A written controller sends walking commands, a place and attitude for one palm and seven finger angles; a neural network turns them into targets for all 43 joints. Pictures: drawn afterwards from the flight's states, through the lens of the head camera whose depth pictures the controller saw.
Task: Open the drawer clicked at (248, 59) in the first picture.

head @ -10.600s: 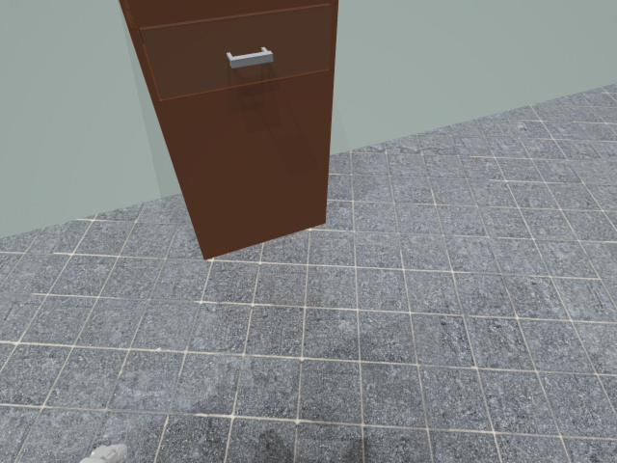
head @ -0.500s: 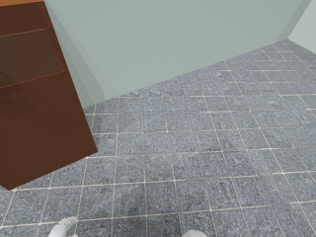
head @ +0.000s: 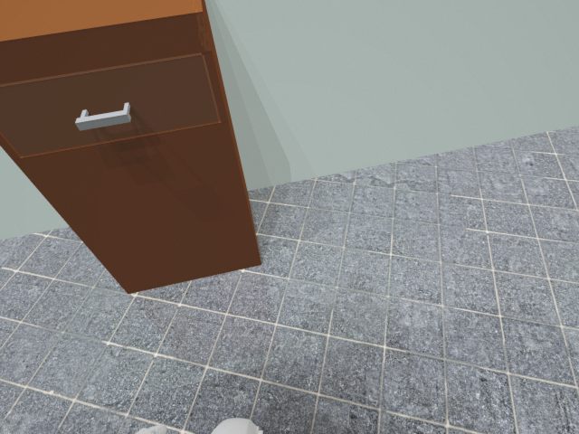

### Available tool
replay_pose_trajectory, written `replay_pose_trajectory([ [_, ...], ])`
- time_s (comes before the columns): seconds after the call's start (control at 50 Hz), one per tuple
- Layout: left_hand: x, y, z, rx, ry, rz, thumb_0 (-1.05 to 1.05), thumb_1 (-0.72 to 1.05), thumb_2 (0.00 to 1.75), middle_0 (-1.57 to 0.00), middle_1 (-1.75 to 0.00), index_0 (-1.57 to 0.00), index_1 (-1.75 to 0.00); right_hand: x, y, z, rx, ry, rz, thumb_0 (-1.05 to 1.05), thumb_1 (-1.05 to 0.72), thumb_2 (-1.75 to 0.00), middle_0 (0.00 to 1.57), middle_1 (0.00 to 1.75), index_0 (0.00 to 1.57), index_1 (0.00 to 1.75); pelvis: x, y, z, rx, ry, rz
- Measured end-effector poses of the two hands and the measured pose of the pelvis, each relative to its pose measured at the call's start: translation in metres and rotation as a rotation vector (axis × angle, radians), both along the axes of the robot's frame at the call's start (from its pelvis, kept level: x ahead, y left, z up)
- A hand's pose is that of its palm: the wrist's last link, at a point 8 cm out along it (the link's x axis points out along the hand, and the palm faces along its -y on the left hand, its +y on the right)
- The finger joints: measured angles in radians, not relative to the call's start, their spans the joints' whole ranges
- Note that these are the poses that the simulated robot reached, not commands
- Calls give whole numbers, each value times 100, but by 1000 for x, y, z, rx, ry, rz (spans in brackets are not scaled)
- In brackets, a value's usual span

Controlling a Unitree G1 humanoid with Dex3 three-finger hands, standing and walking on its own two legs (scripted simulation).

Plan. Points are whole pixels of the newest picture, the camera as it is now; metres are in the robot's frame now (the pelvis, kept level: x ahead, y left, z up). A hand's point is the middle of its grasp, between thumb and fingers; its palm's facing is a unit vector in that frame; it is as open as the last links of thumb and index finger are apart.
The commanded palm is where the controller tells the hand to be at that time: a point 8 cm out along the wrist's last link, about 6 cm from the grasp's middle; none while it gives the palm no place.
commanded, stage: turn to face it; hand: left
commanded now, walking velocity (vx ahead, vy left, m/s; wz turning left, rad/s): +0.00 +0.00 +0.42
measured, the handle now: (104, 115) +0.78 +0.46 +0.03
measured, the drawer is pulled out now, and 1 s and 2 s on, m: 0.00 0.00 0.00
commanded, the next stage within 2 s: take the last steps up to it in 0.32 s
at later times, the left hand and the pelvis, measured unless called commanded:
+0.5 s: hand out of the picture +0.00 +0.29 -0.17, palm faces +0.24 -0.94 -0.25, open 7.4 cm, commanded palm none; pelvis -0.01 +0.07 +0.00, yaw +10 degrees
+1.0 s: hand out of the picture -0.03 +0.20 -0.16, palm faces +0.31 -0.92 -0.22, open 7.3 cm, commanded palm none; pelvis +0.07 +0.05 +0.01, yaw +15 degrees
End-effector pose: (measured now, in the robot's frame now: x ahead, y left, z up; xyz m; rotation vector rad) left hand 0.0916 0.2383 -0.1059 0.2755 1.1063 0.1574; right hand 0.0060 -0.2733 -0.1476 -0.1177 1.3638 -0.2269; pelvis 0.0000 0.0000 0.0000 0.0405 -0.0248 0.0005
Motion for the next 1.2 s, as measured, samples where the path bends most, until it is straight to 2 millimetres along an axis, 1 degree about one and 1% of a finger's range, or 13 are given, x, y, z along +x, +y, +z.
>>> replay_pose_trajectory([
  [0.1, -55, 23, -17, -20, 99, 106, 0, 90, 90, -21, -30, -20, -30, 51, 16, 6, -24, -44, 117, 0, -91, -90, 19, 29, 20, 30, -3, 14, -3, -5, 11, 56],
  [0.22, -121, 66, -50, -51, 226, 237, 0, 90, 90, -21, -30, -20, -30, 121, 65, 13, -67, -191, 264, 0, -91, -90, 19, 29, 20, 30, -5, 46, -20, -37, 25, 112],
  [0.32, -141, 86, -50, -58, 282, 294, 1, 91, 90, -20, -30, -20, -30, 141, 103, 31, -64, -256, 326, 0, -91, -89, 19, 29, 20, 30, -5, 60, -11, -54, 10, 131],
  [0.4, -132, 93, -40, -69, 225, 306, 1, 91, 90, -20, -30, -20, -30, 138, 124, 34, -39, -255, 344, 0, -91, -89, 20, 29, 20, 30, -6, 68, -2, -67, 0, 157],
  [0.5, -112, 92, -33, -70, 146, 300, 0, 91, 90, -20, -30, -20, -30, 118, 134, 27, 0, -217, 334, 0, -91, -89, 20, 30, 20, 30, -7, 69, 0, -60, -8, 178],
  [0.62, -82, 74, -26, -78, 91, 245, 0, 91, 90, -20, -30, -20, -30, 79, 110, 13, 9, -147, 268, -1, -93, -89, 20, 30, 21, 30, -1, 60, -1, -41, -9, 184],
  [0.72, -55, 51, -24, -67, 22, 217, 0, 91, 90, -20, -30, -20, -30, 40, 83, -11, 30, -18, 220, 0, -92, -89, 20, 30, 20, 30, 14, 43, -10, -20, -12, 198],
  [0.76, -54, 42, -24, -66, -2, 240, 0, 91, 90, -20, -30, -20, -30, 29, 75, -17, 38, 46, 226, 0, -92, -89, 20, 30, 20, 30, 19, 38, -12, -28, -26, 220],
  [0.82, -69, 30, -20, -68, 17, 303, 0, 92, 90, -20, -30, -20, -30, 31, 69, -15, 53, 101, 238, 0, -92, -89, 20, 29, 20, 30, 31, 36, -5, -21, -30, 229],
  [0.92, -110, 18, -17, -82, 182, 363, 0, 93, 90, -20, -30, -20, -30, 61, 74, -5, 64, 77, 237, 0, -91, -90, 19, 29, 20, 30, 50, 39, 5, -11, -23, 237],
  [1.02, -141, 5, -19, -139, 316, 430, 0, 92, 90, -20, -30, -20, -30, 103, 97, -1, 72, 59, 276, 0, -91, -90, 19, 29, 20, 30, 71, 55, 6, -24, -11, 256],
  [1.12, -155, 2, -26, -207, 418, 499, 0, 91, 90, -20, -30, -20, -30, 168, 139, -1, 68, 7, 353, 0, -92, -90, 19, 29, 20, 30, 96, 84, 0, -42, 4, 275],
  [1.2, -153, 17, -40, -261, 488, 536, 0, 91, 90, -20, -30, -20, -30, 234, 179, -1, 36, -91, 414, 1, -94, -90, 19, 29, 20, 30, 121, 117, -13, -55, 10, 277],
])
